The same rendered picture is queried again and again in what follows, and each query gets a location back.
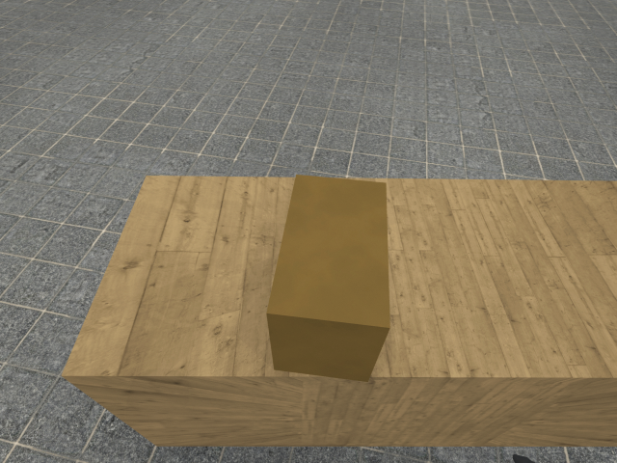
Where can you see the pedestal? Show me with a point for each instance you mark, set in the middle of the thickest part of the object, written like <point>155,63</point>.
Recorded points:
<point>502,309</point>

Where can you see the carton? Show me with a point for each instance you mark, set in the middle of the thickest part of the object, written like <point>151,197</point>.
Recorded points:
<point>328,312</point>

